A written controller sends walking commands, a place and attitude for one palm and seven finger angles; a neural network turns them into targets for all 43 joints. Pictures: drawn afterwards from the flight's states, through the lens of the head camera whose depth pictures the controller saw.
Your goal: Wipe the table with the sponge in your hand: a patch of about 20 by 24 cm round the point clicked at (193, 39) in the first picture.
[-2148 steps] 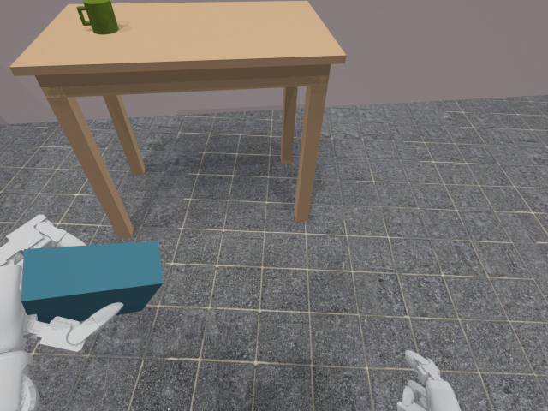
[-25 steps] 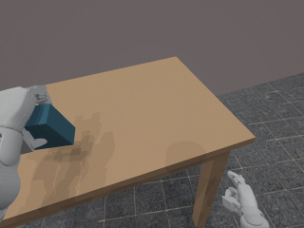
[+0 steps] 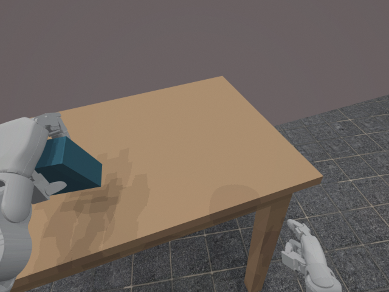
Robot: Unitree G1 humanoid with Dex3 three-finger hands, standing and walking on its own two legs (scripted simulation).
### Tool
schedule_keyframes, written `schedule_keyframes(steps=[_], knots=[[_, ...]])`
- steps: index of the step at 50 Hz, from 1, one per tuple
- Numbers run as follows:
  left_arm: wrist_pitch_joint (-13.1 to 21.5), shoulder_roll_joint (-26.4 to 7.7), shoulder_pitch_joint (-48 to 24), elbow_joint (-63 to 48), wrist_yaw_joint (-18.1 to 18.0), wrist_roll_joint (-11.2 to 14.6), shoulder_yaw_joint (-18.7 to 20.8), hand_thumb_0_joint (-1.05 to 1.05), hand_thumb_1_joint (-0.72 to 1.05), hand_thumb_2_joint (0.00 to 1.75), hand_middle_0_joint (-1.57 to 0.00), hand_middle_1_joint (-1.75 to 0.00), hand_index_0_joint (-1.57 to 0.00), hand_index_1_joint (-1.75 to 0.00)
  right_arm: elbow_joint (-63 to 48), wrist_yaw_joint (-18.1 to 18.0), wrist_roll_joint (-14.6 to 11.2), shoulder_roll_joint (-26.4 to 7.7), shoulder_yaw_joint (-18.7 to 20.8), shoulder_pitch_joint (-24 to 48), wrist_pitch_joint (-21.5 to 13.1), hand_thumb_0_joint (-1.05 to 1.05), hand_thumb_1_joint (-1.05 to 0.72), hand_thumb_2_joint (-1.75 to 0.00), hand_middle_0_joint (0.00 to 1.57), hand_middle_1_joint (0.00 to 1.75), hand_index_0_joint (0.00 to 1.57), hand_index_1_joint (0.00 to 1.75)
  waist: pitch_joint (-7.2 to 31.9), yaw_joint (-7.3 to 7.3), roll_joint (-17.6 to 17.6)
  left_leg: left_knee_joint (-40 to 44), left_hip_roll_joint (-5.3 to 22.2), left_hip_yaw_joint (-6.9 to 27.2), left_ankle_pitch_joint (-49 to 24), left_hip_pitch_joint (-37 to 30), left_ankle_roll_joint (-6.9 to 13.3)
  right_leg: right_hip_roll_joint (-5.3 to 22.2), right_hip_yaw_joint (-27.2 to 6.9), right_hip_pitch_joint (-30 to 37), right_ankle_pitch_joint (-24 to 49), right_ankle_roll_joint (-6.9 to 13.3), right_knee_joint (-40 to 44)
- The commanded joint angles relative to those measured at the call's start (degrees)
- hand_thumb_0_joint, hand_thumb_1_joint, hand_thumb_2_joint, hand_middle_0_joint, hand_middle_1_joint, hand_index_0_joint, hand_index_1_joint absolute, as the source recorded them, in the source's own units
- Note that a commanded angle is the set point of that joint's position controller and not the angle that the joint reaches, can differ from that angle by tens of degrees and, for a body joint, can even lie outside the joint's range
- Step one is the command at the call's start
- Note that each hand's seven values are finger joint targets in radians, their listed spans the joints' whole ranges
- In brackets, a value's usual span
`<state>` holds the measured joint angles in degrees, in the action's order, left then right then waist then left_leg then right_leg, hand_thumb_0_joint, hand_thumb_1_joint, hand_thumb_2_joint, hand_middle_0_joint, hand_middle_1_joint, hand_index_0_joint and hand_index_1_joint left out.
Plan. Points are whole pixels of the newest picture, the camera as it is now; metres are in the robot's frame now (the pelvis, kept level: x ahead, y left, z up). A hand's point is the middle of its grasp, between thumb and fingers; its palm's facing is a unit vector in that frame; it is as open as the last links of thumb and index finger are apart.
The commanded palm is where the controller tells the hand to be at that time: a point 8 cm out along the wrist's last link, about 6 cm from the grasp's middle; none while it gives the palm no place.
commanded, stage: bring the sponge back beside the body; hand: left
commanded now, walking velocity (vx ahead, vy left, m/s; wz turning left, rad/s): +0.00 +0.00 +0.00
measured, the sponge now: (57, 174) +0.22 +0.31 +0.18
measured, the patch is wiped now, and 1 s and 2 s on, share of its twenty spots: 0.95 0.95 0.95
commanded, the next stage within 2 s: step back with the hand held close in 0.80 s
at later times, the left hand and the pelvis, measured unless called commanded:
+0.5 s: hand (57, 165) +0.20 +0.27 +0.22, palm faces +0.36 -0.11 -0.93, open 9.1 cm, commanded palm +0.15 +0.27 +0.28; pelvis +0.00 -0.01 +0.00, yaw +0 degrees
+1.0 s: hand (75, 160) +0.22 +0.25 +0.22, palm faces +0.42 -0.53 -0.74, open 9.1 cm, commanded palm +0.15 +0.27 +0.27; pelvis -0.01 -0.02 +0.00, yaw +1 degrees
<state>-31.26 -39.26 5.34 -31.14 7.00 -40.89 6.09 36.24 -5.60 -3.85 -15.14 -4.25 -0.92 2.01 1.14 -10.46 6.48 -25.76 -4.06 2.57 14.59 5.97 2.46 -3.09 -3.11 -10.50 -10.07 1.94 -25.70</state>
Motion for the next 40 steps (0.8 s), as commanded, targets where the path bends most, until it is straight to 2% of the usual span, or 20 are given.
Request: schedule_keyframes(steps=[1, 2, 6, 7, 10, 12, 13, 16, 17, 20, 22, 26, 27, 29, 31, 32, 33, 36, 37, 40], knots=[[0.32, -13.38, -11.14, -6.78, -2.69, -1.40, 10.97, 0.00, 0.10, 1.30, -1.20, -1.60, -1.20, -1.60, -11.46, 0.05, -0.26, -5.32, 1.71, 15.17, -2.99, 0.00, -0.90, -0.90, 0.20, 0.30, 0.20, 0.30, 6.92, 0.37, -2.23, 5.25, 3.39, 3.83, -8.41, 4.38, -1.40, 2.43, -3.67, 5.49, 1.18, 2.38, 4.43], [-0.34, -12.70, -10.38, -7.70, -2.61, -1.71, 10.92, 0.00, 0.10, 1.30, -1.20, -1.60, -1.20, -1.60, -12.39, 0.30, -0.73, -4.89, 1.32, 17.13, -3.32, 0.00, -0.90, -0.90, 0.20, 0.30, 0.20, 0.30, 6.91, 0.50, -1.28, 5.66, 3.22, 4.46, -7.95, 4.66, -1.39, 1.47, -5.55, 5.55, 0.43, 2.94, 4.50], [0.22, -12.00, -9.30, -7.95, -2.46, -0.28, 10.32, 0.00, 0.10, 1.30, -1.20, -1.60, -1.20, -1.60, -12.12, 0.25, -0.44, -5.31, 1.42, 15.62, -2.77, 0.00, -0.90, -0.90, 0.20, 0.30, 0.20, 0.30, 6.62, 0.71, -2.54, 5.13, 3.36, 3.42, -7.02, 4.93, -1.09, 2.43, -2.94, 4.97, 0.22, 1.86, 4.62], [-0.36, -11.94, -9.40, -9.28, -2.57, -0.92, 10.38, 0.00, 0.10, 1.30, -1.20, -1.60, -1.20, -1.60, -13.12, 0.31, -0.60, -4.84, 1.04, 17.40, -3.27, 0.00, -0.90, -0.90, 0.20, 0.30, 0.20, 0.30, 7.15, 0.71, -1.19, 5.48, 3.18, 3.95, -6.15, 5.08, -1.03, 1.66, -5.18, 5.30, -1.29, 2.47, 4.75], [0.42, -12.50, -10.51, -11.05, -3.09, -0.94, 10.26, 0.00, 0.10, 1.30, -1.20, -1.60, -1.20, -1.60, -12.78, 0.01, -0.11, -5.10, 1.36, 15.53, -3.30, 0.00, -0.90, -0.90, 0.20, 0.30, 0.20, 0.30, 8.71, 0.69, -1.64, 4.63, 3.00, 3.21, -7.24, 4.44, -0.79, 2.57, -3.75, 5.97, -0.41, 2.02, 4.41], [-0.07, -13.82, -12.39, -14.42, -3.57, -2.22, 10.95, 0.00, 0.10, 1.30, -1.20, -1.60, -1.20, -1.60, -13.50, 0.00, -0.29, -4.74, 1.19, 17.32, -3.86, 0.00, -0.90, -0.90, 0.20, 0.30, 0.20, 0.30, 9.80, 0.65, 1.21, 4.65, 2.74, 3.81, -7.24, 4.08, -0.76, 1.63, -6.60, 6.42, -0.94, 2.84, 4.26], [0.25, -14.24, -13.62, -14.62, -3.92, -2.19, 11.15, 0.00, 0.10, 1.30, -1.20, -1.60, -1.20, -1.60, -13.17, -0.12, 0.11, -4.86, 1.45, 15.89, -3.98, 0.00, -0.90, -0.90, 0.20, 0.30, 0.20, 0.30, 11.01, 0.52, 0.70, 3.82, 2.61, 3.40, -8.34, 4.17, -0.66, 2.46, -5.90, 7.17, -0.07, 2.66, 3.75], [0.31, -13.65, -11.82, -12.98, -4.20, -2.38, 10.77, 0.00, 0.10, 1.30, -1.20, -1.60, -1.20, -1.60, -12.37, -0.04, 0.16, -5.02, 1.76, 15.19, -3.61, 0.00, -0.90, -0.90, 0.20, 0.30, 0.20, 0.30, 9.14, 0.70, -0.86, 3.73, 2.69, 3.25, -8.72, 3.69, -0.91, 2.35, -5.77, 6.07, -0.02, 2.62, 4.34], [-0.33, -13.69, -12.52, -14.17, -4.29, -3.15, 10.78, 0.00, 0.10, 1.30, -1.20, -1.60, -1.20, -1.60, -13.18, -0.02, -0.19, -4.59, 1.43, 17.17, -4.05, 0.00, -0.90, -0.90, 0.20, 0.30, 0.20, 0.30, 9.21, 0.64, 0.42, 3.94, 2.59, 3.75, -8.07, 3.56, -0.78, 1.54, -7.91, 5.71, -1.18, 3.23, 4.66], [-0.29, -11.65, -10.29, -9.65, -4.29, -1.88, 9.55, 0.00, 0.10, 1.30, -1.20, -1.60, -1.20, -1.60, -12.16, 0.09, -0.03, -4.96, 1.74, 15.12, -3.40, 0.00, -0.90, -0.90, 0.20, 0.30, 0.20, 0.30, 6.52, 1.06, -3.68, 3.15, 2.77, 2.89, -7.82, 4.30, -0.96, 2.50, -6.27, 4.47, -1.39, 2.27, 5.39], [-0.90, -10.55, -10.44, -9.66, -3.95, -2.19, 8.92, 0.00, 0.10, 1.30, -1.20, -1.60, -1.20, -1.60, -12.74, 0.21, -0.63, -4.59, 1.41, 16.92, -3.57, 0.00, -0.90, -0.90, 0.20, 0.30, 0.20, 0.30, 5.07, 1.30, -2.63, 3.87, 2.77, 3.31, -6.22, 4.56, -0.90, 1.58, -7.59, 3.03, -3.46, 2.70, 5.96], [-0.51, -10.81, -9.19, -9.00, -3.83, -0.71, 9.24, 0.00, 0.10, 1.30, -1.20, -1.60, -1.20, -1.60, -12.52, 0.07, -0.18, -5.06, 1.58, 15.54, -2.96, 0.00, -0.90, -0.90, 0.20, 0.30, 0.20, 0.30, 6.83, 1.02, -3.80, 2.84, 2.64, 2.38, -6.82, 5.09, -0.74, 2.87, -6.00, 4.80, -1.80, 1.83, 5.35], [-1.02, -10.86, -9.55, -10.71, -3.95, -1.51, 9.31, 0.00, 0.10, 1.30, -1.20, -1.60, -1.20, -1.60, -13.08, 0.25, -0.55, -4.69, 1.34, 17.47, -3.45, 0.00, -0.90, -0.90, 0.20, 0.30, 0.20, 0.30, 7.47, 1.16, -1.05, 3.17, 2.47, 2.77, -6.59, 4.70, -0.85, 1.97, -8.02, 4.65, -2.77, 2.46, 5.48], [-0.49, -10.84, -9.17, -11.10, -4.09, -1.12, 9.27, 0.00, 0.10, 1.30, -1.20, -1.60, -1.20, -1.60, -12.80, 0.12, -0.09, -4.75, 1.59, 15.57, -3.42, 0.00, -0.90, -0.90, 0.20, 0.30, 0.20, 0.30, 8.52, 0.99, -2.17, 2.75, 2.53, 2.43, -7.82, 4.74, -0.74, 2.56, -5.98, 5.51, -0.97, 2.09, 4.54], [-0.41, -11.29, -9.28, -12.13, -4.12, -1.09, 9.48, 0.00, 0.10, 1.30, -1.20, -1.60, -1.20, -1.60, -12.85, 0.01, 0.07, -4.78, 1.58, 15.73, -3.30, 0.00, -0.90, -0.90, 0.20, 0.30, 0.20, 0.30, 8.37, 0.93, -2.22, 2.63, 2.52, 2.27, -7.73, 4.59, -0.67, 2.75, -5.94, 5.41, -1.25, 1.93, 4.72], [-0.89, -12.12, -9.93, -13.70, -4.35, -1.93, 10.17, 0.00, 0.10, 1.30, -1.20, -1.60, -1.20, -1.60, -13.48, 0.17, -0.23, -4.52, 1.32, 17.30, -3.87, 0.00, -0.90, -0.90, 0.20, 0.30, 0.20, 0.30, 9.21, 0.86, -0.47, 2.83, 2.44, 2.89, -7.57, 4.36, -0.72, 1.93, -8.27, 5.47, -2.29, 2.65, 4.84], [-0.47, -12.49, -10.44, -14.22, -4.63, -1.72, 10.55, 0.00, 0.10, 1.30, -1.20, -1.60, -1.20, -1.60, -13.39, 0.13, 0.15, -4.64, 1.55, 15.87, -3.83, 0.00, -0.90, -0.90, 0.20, 0.30, 0.20, 0.30, 10.61, 0.66, -1.67, 2.36, 2.39, 2.59, -8.38, 4.82, -0.63, 2.60, -7.00, 6.84, -1.26, 2.29, 4.18], [-0.26, -12.96, -9.94, -12.69, -4.73, -1.87, 10.74, 0.00, 0.10, 1.30, -1.20, -1.60, -1.20, -1.60, -12.65, 0.09, 0.31, -4.84, 1.81, 15.30, -3.47, 0.00, -0.90, -0.90, 0.20, 0.30, 0.20, 0.30, 8.52, 0.88, -1.78, 2.06, 2.37, 2.26, -8.52, 4.76, -0.81, 2.74, -7.20, 5.51, -0.81, 2.24, 4.56], [-0.91, -12.88, -10.55, -12.95, -4.79, -2.47, 10.76, 0.00, 0.10, 1.30, -1.20, -1.60, -1.20, -1.60, -13.10, 0.14, -0.13, -4.62, 1.55, 16.79, -3.84, 0.00, -0.90, -0.90, 0.20, 0.30, 0.20, 0.30, 8.13, 0.93, -0.95, 2.43, 2.36, 2.78, -7.98, 4.31, -0.79, 1.82, -9.02, 4.59, -2.50, 2.81, 5.24], [-0.41, -12.27, -10.24, -10.14, -4.79, -1.76, 10.29, 0.00, 0.10, 1.30, -1.20, -1.60, -1.20, -1.60, -12.37, 0.17, 0.07, -4.95, 1.84, 15.09, -3.53, 0.00, -0.90, -0.90, 0.20, 0.30, 0.20, 0.30, 7.14, 0.95, -2.62, 2.62, 2.61, 2.62, -7.54, 5.13, -0.93, 2.55, -6.87, 4.73, -2.01, 2.29, 4.92]])
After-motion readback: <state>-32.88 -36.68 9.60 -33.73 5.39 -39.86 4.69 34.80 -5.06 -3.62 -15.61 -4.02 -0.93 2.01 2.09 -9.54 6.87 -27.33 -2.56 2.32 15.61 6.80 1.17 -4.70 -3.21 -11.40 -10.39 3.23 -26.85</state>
